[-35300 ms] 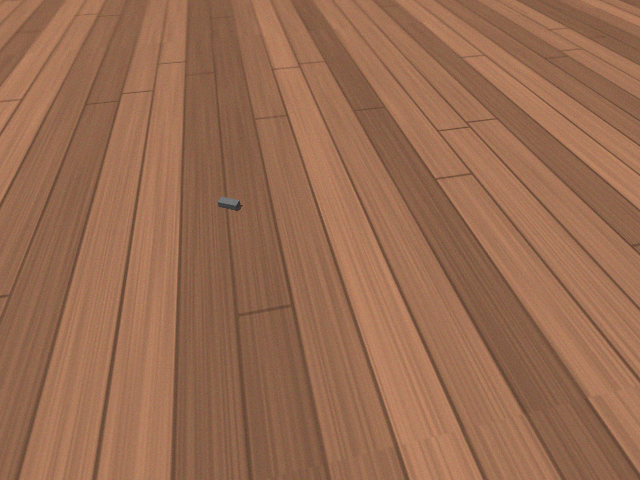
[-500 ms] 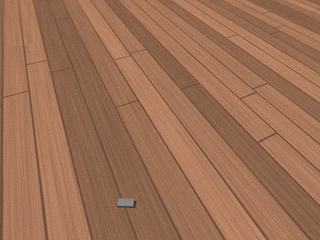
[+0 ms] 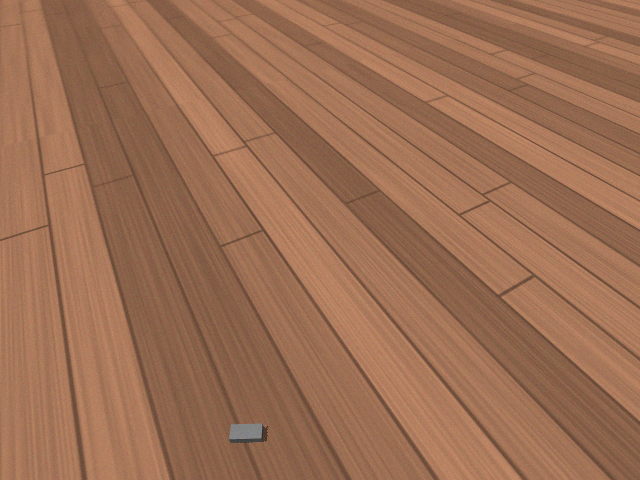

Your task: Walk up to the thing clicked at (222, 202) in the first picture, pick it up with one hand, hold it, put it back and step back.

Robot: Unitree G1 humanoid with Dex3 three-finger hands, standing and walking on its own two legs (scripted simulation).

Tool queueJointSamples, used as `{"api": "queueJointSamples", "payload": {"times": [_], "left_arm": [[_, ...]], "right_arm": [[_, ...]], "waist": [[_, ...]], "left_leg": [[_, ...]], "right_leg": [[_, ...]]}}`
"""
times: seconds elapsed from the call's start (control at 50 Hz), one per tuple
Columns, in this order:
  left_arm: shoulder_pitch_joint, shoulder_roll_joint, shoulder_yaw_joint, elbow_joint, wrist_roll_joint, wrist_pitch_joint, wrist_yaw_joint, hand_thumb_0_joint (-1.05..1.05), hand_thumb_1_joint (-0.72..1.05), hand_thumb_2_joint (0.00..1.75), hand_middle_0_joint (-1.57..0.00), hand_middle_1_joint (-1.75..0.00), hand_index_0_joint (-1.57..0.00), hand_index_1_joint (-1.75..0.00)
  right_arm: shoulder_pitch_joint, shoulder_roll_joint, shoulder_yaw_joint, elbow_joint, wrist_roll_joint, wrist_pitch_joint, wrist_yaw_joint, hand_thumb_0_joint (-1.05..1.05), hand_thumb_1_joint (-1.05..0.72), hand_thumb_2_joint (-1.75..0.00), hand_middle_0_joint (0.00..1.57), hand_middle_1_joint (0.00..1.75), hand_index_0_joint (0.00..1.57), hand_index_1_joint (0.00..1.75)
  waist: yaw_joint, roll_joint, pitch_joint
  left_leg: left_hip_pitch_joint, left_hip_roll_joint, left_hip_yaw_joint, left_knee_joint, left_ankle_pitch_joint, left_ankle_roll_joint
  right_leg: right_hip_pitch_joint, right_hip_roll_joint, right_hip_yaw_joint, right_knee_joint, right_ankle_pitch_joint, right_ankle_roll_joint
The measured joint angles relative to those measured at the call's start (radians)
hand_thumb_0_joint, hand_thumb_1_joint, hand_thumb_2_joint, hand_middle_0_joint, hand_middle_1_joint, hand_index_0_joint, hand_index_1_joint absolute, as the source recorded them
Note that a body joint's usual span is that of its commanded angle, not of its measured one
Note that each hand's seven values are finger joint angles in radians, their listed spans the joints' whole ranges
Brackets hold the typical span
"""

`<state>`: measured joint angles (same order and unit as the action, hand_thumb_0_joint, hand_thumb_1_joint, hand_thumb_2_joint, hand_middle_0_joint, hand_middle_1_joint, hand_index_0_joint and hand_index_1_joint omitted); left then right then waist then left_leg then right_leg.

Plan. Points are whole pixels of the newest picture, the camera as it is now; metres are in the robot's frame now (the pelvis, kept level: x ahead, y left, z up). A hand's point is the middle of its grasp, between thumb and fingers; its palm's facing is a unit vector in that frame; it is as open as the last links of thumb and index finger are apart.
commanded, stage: stand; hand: left
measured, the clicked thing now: (246, 433) +0.47 +0.22 -0.76
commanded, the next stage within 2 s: none
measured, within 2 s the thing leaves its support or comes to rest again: neither
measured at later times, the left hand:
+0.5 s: hand out of the picture +0.07 +0.28 -0.16, palm faces -0.03 -0.94 -0.34, open 7.4 cm
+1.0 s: hand out of the picture +0.09 +0.27 -0.15, palm faces -0.03 -0.94 -0.34, open 7.4 cm
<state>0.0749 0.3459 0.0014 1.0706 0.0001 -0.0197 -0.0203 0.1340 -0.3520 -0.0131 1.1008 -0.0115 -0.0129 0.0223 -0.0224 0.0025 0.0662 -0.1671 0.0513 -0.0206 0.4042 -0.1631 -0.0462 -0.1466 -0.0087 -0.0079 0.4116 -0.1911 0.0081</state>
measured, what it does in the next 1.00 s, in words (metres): stands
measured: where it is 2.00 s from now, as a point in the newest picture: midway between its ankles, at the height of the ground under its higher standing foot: outside the picture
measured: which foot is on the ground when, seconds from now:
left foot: down 0.00-1.00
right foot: down 0.00-1.00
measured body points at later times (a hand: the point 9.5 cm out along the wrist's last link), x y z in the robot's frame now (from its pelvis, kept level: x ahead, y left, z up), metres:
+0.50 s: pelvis +0.01 +0.02 +0.00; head +0.02 +0.03 +0.45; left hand +0.07 +0.33 -0.13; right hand +0.09 -0.28 -0.13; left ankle +0.04 +0.15 -0.74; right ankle +0.03 -0.12 -0.74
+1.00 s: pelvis +0.01 +0.02 +0.00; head +0.02 +0.02 +0.45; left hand +0.09 +0.32 -0.13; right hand +0.09 -0.29 -0.13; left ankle +0.04 +0.15 -0.74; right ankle +0.03 -0.12 -0.74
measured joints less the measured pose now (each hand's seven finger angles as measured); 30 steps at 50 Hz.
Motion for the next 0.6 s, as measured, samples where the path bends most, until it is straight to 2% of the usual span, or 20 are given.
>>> {"api": "queueJointSamples", "payload": {"times": [0.32,0.6], "left_arm": [[0.014,0.028,0.008,0.053,0.002,0.011,0.0,0.01,0.91,0.9,-0.2,-0.3,-0.2,-0.29],[0.052,0.018,-0.004,0.069,0.005,0.009,0.006,0.01,0.91,0.9,-0.2,-0.3,-0.2,-0.29]], "right_arm": [[-0.024,0.012,0.001,0.049,-0.003,-0.007,-0.006,0.0,-0.9,-0.9,0.2,0.3,0.21,0.3],[-0.072,0.01,0.0,0.045,0.001,-0.003,-0.004,0.0,-0.9,-0.9,0.2,0.3,0.21,0.3]], "waist": [[0.017,-0.023,0.003],[0.033,-0.008,-0.002]], "left_leg": [[0.011,-0.029,0.021,-0.05,0.021,0.025],[0.014,-0.033,0.021,-0.056,0.016,0.03]], "right_leg": [[0.009,-0.03,0.019,-0.055,0.028,0.028],[0.015,-0.034,0.018,-0.065,0.024,0.033]]}}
